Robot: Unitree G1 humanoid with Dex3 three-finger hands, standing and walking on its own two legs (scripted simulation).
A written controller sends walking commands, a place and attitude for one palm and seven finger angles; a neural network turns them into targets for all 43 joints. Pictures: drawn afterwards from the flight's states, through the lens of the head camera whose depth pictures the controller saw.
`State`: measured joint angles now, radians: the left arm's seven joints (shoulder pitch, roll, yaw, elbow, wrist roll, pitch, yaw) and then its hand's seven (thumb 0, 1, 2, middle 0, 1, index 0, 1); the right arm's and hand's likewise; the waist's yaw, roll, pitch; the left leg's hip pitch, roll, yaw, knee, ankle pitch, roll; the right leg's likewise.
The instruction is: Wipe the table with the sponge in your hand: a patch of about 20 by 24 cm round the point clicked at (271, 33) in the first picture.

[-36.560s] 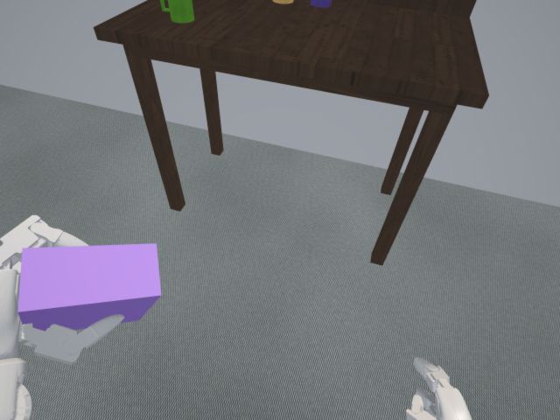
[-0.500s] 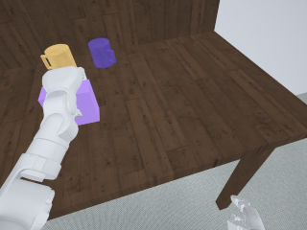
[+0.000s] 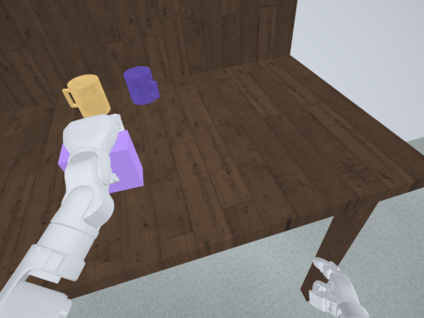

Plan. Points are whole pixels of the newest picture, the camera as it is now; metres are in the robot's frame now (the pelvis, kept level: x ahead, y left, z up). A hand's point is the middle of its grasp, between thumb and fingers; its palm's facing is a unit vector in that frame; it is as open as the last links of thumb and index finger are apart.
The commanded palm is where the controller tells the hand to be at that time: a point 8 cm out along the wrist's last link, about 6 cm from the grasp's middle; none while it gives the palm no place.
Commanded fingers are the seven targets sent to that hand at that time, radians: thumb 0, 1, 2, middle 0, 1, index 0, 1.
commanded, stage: wipe back along the middle lane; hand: left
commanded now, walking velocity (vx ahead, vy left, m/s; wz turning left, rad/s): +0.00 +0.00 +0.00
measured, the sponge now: (108, 171) +0.35 +0.26 +0.11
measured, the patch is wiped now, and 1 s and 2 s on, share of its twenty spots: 0.55 0.65 0.70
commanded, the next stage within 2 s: slide across to the third lane in 1.10 s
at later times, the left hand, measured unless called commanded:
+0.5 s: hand (106, 162) +0.33 +0.24 +0.16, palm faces +0.12 -0.05 -0.99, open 10.1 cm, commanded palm +0.28 +0.22 +0.18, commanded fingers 0.00 0.10 1.30 -1.20 -1.60 -1.20 -1.60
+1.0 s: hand (104, 184) +0.28 +0.22 +0.16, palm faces +0.25 -0.16 -0.95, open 10.0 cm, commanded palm +0.22 +0.20 +0.17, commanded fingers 0.00 0.10 1.30 -1.20 -1.60 -1.20 -1.60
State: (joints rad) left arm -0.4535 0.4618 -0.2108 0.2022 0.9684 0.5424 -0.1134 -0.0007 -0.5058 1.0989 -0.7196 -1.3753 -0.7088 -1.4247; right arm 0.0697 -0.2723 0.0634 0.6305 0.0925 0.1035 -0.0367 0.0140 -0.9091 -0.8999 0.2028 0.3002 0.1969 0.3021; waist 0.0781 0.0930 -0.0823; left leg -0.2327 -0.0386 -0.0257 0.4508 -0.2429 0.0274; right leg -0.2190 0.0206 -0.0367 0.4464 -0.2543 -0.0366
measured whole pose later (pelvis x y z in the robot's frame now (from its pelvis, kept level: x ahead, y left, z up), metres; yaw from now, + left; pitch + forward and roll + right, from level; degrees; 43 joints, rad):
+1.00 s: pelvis +0.00 +0.00 -0.01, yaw -2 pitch +0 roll +0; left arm -0.06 0.43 -0.17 -0.31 0.93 0.62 -0.04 0.02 -0.47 1.07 -0.63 -1.44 -0.71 -1.39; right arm 0.03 -0.27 0.07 0.57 0.10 0.14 -0.01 0.01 -0.91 -0.90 0.20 0.30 0.19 0.30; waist 0.10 0.10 -0.09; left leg -0.23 -0.02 0.00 0.53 -0.29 0.02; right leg -0.23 0.04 -0.01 0.52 -0.29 -0.04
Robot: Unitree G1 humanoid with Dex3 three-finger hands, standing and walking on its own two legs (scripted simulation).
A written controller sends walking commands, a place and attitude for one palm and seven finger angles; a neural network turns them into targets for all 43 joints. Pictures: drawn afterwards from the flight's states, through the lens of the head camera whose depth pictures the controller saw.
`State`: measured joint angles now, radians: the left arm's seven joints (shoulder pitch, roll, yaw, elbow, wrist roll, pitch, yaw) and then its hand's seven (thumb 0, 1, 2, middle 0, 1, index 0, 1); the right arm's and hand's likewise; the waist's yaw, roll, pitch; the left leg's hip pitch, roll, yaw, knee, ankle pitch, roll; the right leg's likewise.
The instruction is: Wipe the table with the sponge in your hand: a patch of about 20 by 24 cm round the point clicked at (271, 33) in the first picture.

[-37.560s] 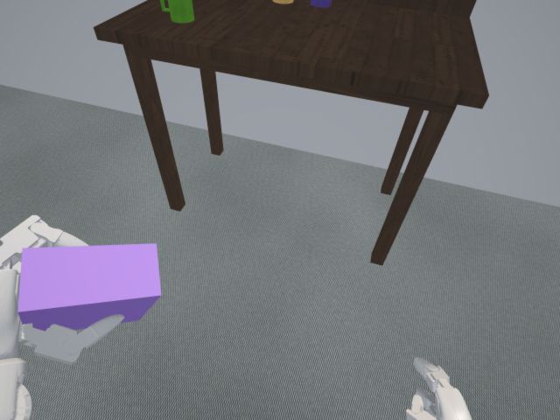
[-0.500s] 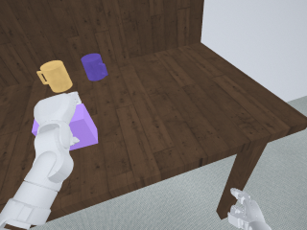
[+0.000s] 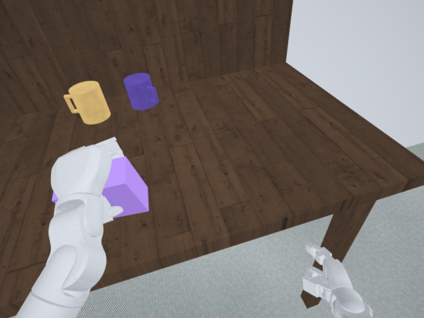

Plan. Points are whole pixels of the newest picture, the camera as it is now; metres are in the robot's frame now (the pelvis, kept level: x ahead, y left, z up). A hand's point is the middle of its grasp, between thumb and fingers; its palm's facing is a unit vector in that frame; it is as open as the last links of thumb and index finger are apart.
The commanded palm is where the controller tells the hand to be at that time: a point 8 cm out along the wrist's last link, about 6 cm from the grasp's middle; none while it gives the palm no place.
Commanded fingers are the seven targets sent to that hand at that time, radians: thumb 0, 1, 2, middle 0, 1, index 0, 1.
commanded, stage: wipe back along the middle lane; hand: left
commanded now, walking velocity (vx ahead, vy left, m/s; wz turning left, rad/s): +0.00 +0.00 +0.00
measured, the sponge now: (110, 197) +0.28 +0.24 +0.12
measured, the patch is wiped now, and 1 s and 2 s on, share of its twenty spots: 0.65 0.70 0.95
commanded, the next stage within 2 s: slide across to the third lane in 0.10 s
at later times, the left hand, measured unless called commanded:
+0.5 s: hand (121, 192) +0.26 +0.19 +0.17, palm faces +0.29 -0.20 -0.94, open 9.9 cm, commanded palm +0.21 +0.17 +0.20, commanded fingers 0.00 0.10 1.30 -1.20 -1.60 -1.20 -1.60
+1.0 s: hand (168, 188) +0.27 +0.11 +0.17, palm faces +0.24 -0.22 -0.95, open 9.9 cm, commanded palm +0.24 +0.12 +0.21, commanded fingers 0.00 0.10 1.30 -1.20 -1.60 -1.20 -1.60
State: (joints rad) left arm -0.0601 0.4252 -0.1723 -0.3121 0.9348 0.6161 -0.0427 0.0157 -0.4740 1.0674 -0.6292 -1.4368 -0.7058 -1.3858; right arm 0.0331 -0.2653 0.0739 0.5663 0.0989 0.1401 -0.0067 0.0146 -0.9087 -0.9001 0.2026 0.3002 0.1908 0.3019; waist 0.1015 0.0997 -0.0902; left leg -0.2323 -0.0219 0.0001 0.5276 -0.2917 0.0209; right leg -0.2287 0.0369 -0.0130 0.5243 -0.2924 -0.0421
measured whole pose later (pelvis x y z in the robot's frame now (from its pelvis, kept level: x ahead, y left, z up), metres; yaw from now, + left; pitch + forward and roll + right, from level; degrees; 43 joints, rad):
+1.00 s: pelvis -0.02 -0.04 +0.00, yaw +0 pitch -4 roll +1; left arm -0.20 0.33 -0.38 -0.23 0.89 0.63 -0.01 -0.01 -0.50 1.07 -0.66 -1.40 -0.78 -1.30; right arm 0.02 -0.26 0.06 0.61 0.09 0.10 0.01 0.02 -0.91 -0.90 0.20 0.30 0.20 0.30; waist 0.10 0.11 -0.07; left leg -0.18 0.01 -0.02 0.48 -0.24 -0.02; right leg -0.19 0.07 -0.03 0.52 -0.27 -0.09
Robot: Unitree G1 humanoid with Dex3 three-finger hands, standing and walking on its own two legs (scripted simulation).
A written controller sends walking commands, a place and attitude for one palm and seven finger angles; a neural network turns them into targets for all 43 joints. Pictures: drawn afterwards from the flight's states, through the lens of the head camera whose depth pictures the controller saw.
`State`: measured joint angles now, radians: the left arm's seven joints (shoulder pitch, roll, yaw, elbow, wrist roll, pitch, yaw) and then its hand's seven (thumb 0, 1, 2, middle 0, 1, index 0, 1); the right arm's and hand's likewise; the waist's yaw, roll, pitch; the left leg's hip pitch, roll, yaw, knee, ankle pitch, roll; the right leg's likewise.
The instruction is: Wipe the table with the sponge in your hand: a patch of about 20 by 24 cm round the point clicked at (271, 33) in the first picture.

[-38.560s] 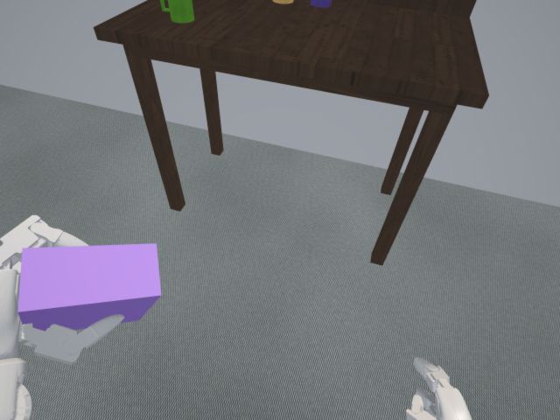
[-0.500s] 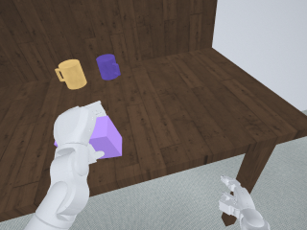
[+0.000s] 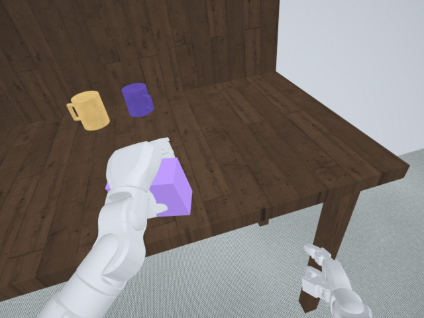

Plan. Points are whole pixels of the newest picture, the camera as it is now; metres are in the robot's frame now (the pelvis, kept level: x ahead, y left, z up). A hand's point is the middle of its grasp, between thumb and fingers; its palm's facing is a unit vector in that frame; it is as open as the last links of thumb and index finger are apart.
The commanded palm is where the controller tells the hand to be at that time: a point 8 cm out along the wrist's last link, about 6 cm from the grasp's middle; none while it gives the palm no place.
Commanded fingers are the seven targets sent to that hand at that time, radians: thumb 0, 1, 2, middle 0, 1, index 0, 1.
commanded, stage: wipe forward along the third lane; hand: left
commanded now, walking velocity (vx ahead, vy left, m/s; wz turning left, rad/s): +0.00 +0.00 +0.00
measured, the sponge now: (156, 194) +0.30 +0.16 +0.12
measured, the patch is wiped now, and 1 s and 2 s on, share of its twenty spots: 0.70 0.95 1.00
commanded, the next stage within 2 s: wipe back along the third lane in 1.58 s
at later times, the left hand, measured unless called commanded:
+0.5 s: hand (155, 161) +0.35 +0.17 +0.17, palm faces +0.13 -0.13 -0.98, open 9.9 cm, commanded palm +0.32 +0.19 +0.19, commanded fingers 0.00 0.10 1.30 -1.20 -1.60 -1.20 -1.60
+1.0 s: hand (151, 150) +0.39 +0.19 +0.16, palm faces +0.05 -0.07 -1.00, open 10.0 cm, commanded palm +0.36 +0.21 +0.18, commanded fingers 0.00 0.10 1.30 -1.20 -1.60 -1.20 -1.60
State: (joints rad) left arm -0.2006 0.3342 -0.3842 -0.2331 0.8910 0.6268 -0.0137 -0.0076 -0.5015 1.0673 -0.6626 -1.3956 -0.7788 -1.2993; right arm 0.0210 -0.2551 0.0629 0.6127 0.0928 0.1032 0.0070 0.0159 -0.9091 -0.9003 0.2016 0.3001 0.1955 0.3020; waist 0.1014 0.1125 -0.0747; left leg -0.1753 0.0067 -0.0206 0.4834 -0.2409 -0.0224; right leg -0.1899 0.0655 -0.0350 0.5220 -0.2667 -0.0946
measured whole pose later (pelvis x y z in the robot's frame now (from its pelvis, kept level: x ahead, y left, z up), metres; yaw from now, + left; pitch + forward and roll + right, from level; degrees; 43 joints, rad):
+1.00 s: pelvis +0.00 -0.01 +0.00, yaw +0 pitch +1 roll +1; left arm -0.64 0.35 -0.26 0.48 0.95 0.58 -0.10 0.00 -0.53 1.08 -0.72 -1.33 -0.77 -1.32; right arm 0.09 -0.28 0.07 0.68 0.09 0.10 -0.08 0.01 -0.91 -0.90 0.20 0.30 0.20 0.30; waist 0.03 0.08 -0.12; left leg -0.27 0.02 -0.03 0.50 -0.25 0.00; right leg -0.28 0.09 -0.04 0.52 -0.26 -0.11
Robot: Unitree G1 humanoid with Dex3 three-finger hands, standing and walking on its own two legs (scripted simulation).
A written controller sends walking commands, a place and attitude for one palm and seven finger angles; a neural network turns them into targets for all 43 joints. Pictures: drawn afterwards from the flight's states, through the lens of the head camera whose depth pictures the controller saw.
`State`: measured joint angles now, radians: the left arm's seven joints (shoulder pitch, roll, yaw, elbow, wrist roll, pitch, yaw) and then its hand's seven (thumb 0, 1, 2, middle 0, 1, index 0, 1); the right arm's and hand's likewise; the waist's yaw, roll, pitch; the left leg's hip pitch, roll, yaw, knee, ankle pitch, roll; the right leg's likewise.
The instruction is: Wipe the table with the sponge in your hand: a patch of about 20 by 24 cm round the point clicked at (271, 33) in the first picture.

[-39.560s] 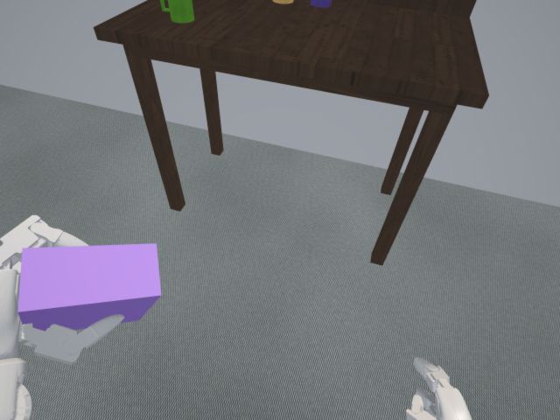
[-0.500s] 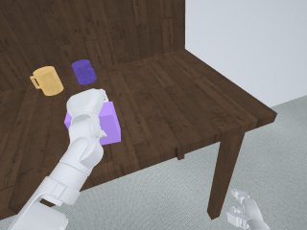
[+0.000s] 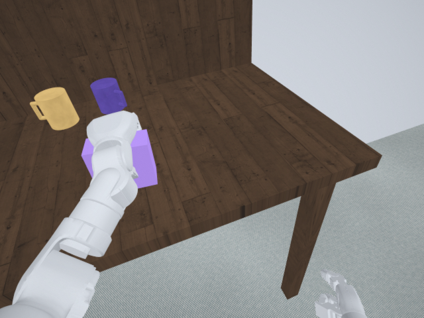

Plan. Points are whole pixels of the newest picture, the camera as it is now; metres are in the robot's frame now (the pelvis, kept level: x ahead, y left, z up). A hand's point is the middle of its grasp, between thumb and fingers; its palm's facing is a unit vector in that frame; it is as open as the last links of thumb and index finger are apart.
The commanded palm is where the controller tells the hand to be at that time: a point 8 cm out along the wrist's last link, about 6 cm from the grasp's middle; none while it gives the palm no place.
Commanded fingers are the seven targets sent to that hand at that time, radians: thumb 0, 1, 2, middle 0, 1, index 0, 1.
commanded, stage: wipe forward along the third lane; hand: left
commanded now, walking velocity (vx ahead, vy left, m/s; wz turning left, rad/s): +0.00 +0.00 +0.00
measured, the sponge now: (125, 169) +0.38 +0.22 +0.12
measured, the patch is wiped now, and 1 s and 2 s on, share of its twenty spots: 0.95 1.00 1.00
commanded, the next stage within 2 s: wipe back along the third lane in 0.58 s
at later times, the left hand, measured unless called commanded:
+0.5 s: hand (119, 135) +0.44 +0.24 +0.17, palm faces -0.01 -0.05 -1.00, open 10.1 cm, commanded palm +0.42 +0.25 +0.19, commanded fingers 0.00 0.10 1.30 -1.20 -1.60 -1.20 -1.60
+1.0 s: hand (113, 134) +0.45 +0.25 +0.16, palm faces +0.11 -0.05 -0.99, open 10.1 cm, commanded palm +0.40 +0.24 +0.18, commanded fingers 0.00 0.10 1.30 -1.20 -1.60 -1.20 -1.60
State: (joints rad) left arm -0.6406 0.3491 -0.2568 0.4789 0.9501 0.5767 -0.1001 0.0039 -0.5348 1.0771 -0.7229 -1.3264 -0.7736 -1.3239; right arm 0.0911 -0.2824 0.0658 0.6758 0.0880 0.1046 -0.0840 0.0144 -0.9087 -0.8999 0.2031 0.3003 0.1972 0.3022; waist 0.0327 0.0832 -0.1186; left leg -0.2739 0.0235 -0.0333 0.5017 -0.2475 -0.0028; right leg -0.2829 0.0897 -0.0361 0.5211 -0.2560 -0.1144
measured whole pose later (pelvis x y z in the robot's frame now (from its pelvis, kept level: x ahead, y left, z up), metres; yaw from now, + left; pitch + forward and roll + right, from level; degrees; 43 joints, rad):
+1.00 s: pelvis +0.03 +0.06 +0.01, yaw -1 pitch +5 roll +0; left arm -0.74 0.30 -0.29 0.60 0.97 0.60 0.04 0.00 -0.51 1.08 -0.69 -1.37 -0.72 -1.40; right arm 0.12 -0.27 0.04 0.68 0.10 0.17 -0.04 0.01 -0.91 -0.90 0.20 0.30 0.20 0.30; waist 0.02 0.07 -0.15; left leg -0.28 -0.03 0.00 0.44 -0.25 0.03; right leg -0.27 0.04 0.00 0.43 -0.24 -0.03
